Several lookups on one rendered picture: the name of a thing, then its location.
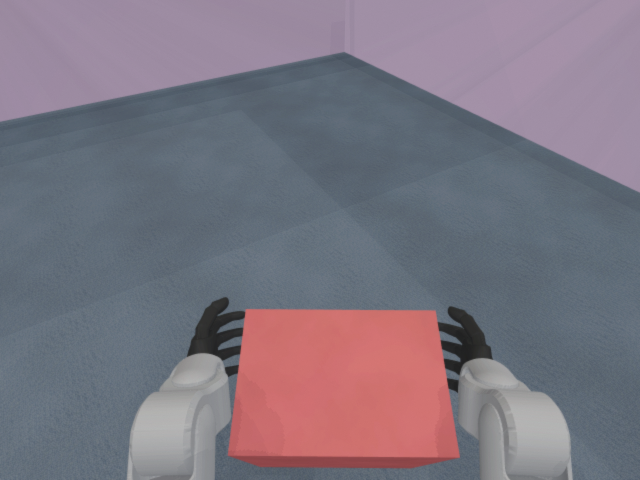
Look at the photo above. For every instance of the robot right forearm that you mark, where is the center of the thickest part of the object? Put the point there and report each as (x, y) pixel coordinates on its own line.
(522, 434)

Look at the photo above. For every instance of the robot left forearm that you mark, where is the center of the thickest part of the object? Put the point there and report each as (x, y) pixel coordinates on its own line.
(174, 431)

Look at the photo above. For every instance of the carton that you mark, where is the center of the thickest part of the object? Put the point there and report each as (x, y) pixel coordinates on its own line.
(342, 389)

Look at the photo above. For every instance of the robot right hand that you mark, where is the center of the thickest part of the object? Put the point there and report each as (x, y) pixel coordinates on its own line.
(473, 342)

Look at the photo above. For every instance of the robot left hand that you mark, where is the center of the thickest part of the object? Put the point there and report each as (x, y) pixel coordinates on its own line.
(207, 340)

